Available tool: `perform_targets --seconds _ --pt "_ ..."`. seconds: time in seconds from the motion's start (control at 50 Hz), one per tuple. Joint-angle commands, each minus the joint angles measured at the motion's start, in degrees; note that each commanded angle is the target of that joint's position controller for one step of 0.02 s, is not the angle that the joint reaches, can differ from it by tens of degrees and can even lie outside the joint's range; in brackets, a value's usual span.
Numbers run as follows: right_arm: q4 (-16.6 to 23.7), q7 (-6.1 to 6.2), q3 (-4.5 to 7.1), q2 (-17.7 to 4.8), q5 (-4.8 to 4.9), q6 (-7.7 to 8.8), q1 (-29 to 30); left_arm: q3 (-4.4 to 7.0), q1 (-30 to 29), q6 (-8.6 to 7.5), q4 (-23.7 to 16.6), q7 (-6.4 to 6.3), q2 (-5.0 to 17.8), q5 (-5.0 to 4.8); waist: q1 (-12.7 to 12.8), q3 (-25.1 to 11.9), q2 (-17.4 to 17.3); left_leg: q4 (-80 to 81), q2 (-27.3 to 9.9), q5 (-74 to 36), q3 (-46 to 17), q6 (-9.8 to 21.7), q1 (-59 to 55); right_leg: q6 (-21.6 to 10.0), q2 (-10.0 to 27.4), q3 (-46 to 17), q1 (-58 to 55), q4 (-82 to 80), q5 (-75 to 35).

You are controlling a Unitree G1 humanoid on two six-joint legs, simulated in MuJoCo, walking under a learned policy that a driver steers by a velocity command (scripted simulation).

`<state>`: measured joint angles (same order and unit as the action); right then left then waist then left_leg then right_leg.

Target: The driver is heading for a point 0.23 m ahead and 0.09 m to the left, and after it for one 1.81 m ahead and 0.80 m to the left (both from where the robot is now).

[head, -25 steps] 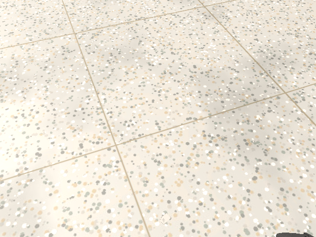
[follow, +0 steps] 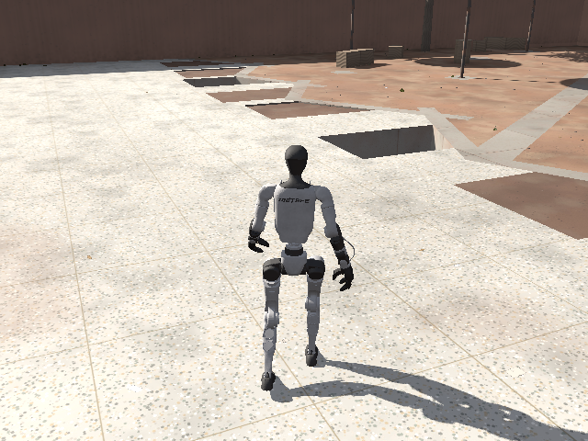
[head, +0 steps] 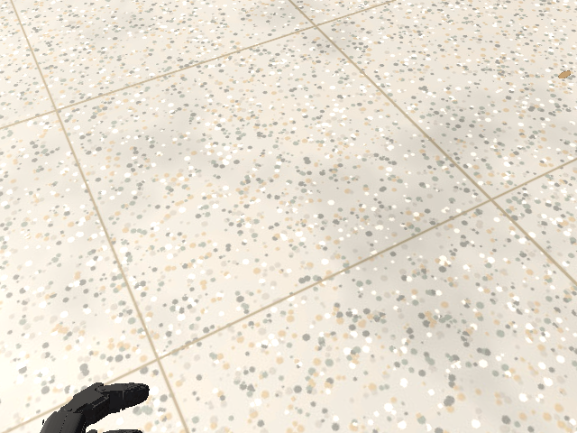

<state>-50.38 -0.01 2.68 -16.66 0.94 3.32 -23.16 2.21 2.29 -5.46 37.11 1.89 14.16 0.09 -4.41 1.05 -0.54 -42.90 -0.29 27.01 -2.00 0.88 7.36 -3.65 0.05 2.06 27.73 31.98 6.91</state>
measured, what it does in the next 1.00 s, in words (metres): walks ahead, turning left: left foot, then right foot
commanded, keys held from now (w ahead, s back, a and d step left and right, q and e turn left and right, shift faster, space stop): w+q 1.00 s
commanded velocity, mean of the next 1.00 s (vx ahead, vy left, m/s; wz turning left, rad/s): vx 0.50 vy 0.00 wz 0.48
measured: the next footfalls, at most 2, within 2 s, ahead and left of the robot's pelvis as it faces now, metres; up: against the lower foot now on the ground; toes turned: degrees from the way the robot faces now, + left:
left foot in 0.50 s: +0.40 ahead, +0.17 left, +0.00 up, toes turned +17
right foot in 0.98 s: +0.73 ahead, +0.08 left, +0.00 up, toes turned +35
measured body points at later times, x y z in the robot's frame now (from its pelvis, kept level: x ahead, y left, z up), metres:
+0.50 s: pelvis +0.27 +0.04 -0.01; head +0.30 +0.05 +0.44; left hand +0.22 +0.32 -0.14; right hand +0.52 -0.14 -0.09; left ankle +0.36 +0.15 -0.73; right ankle +0.10 -0.10 -0.72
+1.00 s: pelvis +0.55 +0.11 +0.00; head +0.57 +0.12 +0.45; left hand +0.62 +0.43 -0.07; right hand +0.74 -0.13 -0.11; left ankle +0.37 +0.15 -0.72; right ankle +0.70 +0.06 -0.73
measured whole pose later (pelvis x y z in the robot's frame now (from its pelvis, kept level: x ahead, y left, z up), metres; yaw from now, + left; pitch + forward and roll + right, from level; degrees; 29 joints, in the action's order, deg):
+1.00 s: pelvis +0.55 +0.11 +0.00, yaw +32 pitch +2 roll +0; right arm -41.5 1.0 5.0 -17.4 1.2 1.6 -22.1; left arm 2.8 2.2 -7.2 39.8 1.2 15.4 0.4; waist -4.0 -0.2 -0.3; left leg -36.2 5.1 27.6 -13.3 2.7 7.1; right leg -0.6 -1.5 -2.1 26.4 28.8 4.8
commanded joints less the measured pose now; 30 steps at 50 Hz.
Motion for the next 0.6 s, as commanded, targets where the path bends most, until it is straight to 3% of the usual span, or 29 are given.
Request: perform_targets --seconds 0.02,0.04,0.06,0.1,0.14,0.2,0.26,0.34,0.38,0.42,0.46,0.48,0.5,0.52,0.54,0.56,0.58,0.6 --pt "5.83 -0.44 1.23 -7.94 1.71 2.72 1.34 3.61 21.14 0.39 1.96 -0.98 10.40 -0.12 11.19 -14.68 9.45 -32.52 -1.13 2.43 -6.02 1.03 38.11 -12.44 22.24 -33.76 -43.83 -13.09 8.42" --pt "6.58 -0.38 1.25 -7.68 1.61 2.60 4.77 2.97 17.02 0.42 1.68 -1.00 8.68 -0.17 9.39 -9.33 6.32 -30.21 -3.90 -2.77 -4.30 1.02 37.04 -10.33 19.63 -26.01 -35.33 -14.75 6.53" --pt "6.75 -0.22 1.41 -6.93 0.88 2.09 6.37 2.39 13.51 0.25 1.79 -0.74 6.82 -0.04 7.57 -5.09 4.84 -26.96 -5.47 -6.36 -3.65 0.61 35.16 -9.13 17.11 -20.75 -28.04 -17.29 4.08" --pt "5.75 0.03 1.62 -4.94 0.68 0.29 3.72 2.18 10.05 -0.77 2.34 -0.40 5.40 0.45 4.29 -2.50 7.11 -24.11 -7.31 -11.22 -3.96 -0.08 28.92 -7.85 14.34 -13.59 -19.43 -21.71 0.18" --pt "5.66 0.19 1.59 -3.30 0.73 -0.81 3.25 2.60 9.60 -1.65 3.60 -0.45 6.02 0.70 3.19 -1.26 5.80 -23.19 -7.28 -14.50 -4.35 -0.81 28.85 -8.14 14.06 -8.50 -16.96 -23.81 -5.87" --pt "7.08 0.26 1.80 -2.88 0.40 -1.02 6.88 3.06 10.97 -1.85 5.65 -1.20 7.03 1.03 3.66 0.16 4.12 -17.10 -6.95 -22.08 -5.76 -1.45 33.21 -7.77 13.82 -2.80 -19.05 -24.41 -12.22" --pt "8.44 -0.74 1.45 -1.89 0.26 -0.54 11.49 3.21 11.35 -1.46 6.69 -1.88 8.03 0.77 5.07 1.26 3.65 -6.35 -6.31 -30.72 -3.26 -0.95 32.22 -6.14 12.51 2.63 -20.60 -24.86 -12.97" --pt "12.06 -2.21 0.68 -0.58 0.15 -0.44 19.60 3.77 15.34 -0.31 8.93 -2.48 9.95 0.03 8.46 4.09 2.24 2.50 -5.86 -31.52 0.53 0.47 34.09 -5.69 14.94 5.43 -26.99 -24.16 -13.67" --pt "13.98 -2.93 0.66 -0.79 0.22 -0.47 22.06 4.06 16.64 0.66 9.87 -2.59 10.61 -0.51 9.03 4.74 2.35 4.84 -5.39 -27.76 2.08 1.56 35.73 -5.19 16.32 6.33 -31.69 -22.00 -16.66" --pt "15.44 -3.58 1.04 -1.57 0.27 -0.56 22.23 4.35 16.11 1.59 10.10 -2.82 11.65 -0.92 7.85 3.81 3.40 6.31 -3.56 -22.34 4.69 3.27 33.15 -4.07 16.92 7.91 -34.31 -17.73 -27.54" --pt "15.44 -3.71 2.27 -3.79 0.25 -0.93 17.65 4.82 14.92 2.42 9.69 -3.37 13.45 -1.17 4.48 -0.57 5.95 5.93 0.66 -16.31 8.39 5.59 24.26 -2.69 16.49 9.52 -35.08 -8.31 -46.89" --pt "14.00 -3.48 3.59 -6.02 0.40 -1.03 10.69 4.87 14.00 2.88 9.49 -3.61 13.93 -1.29 0.36 -4.34 5.79 8.01 3.15 -16.52 9.29 7.30 14.81 -1.59 15.20 10.60 -32.94 1.43 -51.05" --pt "11.70 -2.55 5.58 -9.75 0.40 -1.27 1.24 4.44 13.59 2.76 9.03 -3.84 13.25 -1.29 -4.52 -9.24 3.43 11.82 3.64 -20.17 6.17 9.76 -1.22 0.64 12.72 11.35 -24.04 15.43 -43.32" --pt "10.88 -1.34 7.16 -16.60 0.49 -1.48 -2.45 2.26 18.08 1.68 6.45 -3.25 6.35 0.96 -1.49 -14.59 -10.69 12.33 -11.08 -20.25 -19.10 17.70 -23.02 4.08 5.25 10.41 0.32 37.03 -0.26" --pt "12.77 -1.65 6.35 -16.14 0.34 -0.59 -2.24 1.09 17.38 -0.88 4.96 -2.25 5.18 0.29 -0.49 -23.59 -11.68 22.94 -19.81 -12.56 -46.53 25.83 -32.10 4.98 -3.33 -3.22 13.44 48.90 28.03" --pt "12.47 -1.90 5.08 -11.59 -0.22 -0.06 -1.81 2.34 9.94 -2.41 3.47 -1.45 9.69 -2.12 -3.33 -18.74 -5.59 25.35 -17.95 -13.00 -39.71 21.70 -29.49 3.58 0.32 -8.08 19.24 49.80 23.66" --pt "12.50 -1.85 4.53 -9.71 -0.07 0.32 1.12 2.07 7.56 -3.14 2.42 -1.35 9.30 -2.54 -1.55 -11.79 -3.44 25.35 -15.74 -16.65 -31.41 19.31 -21.32 2.52 2.70 -7.31 19.72 45.45 18.50" --pt "13.19 -1.77 3.97 -8.02 0.12 0.36 5.29 2.14 7.58 -3.21 3.08 -1.80 8.89 -1.22 1.34 -7.46 0.58 25.68 -13.15 -22.03 -25.10 17.30 -12.39 2.72 4.98 -6.90 16.52 40.20 15.03"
